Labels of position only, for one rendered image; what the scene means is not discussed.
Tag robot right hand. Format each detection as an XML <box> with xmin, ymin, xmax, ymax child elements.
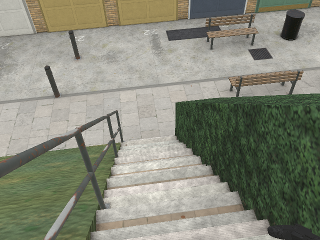
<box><xmin>267</xmin><ymin>223</ymin><xmax>320</xmax><ymax>240</ymax></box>

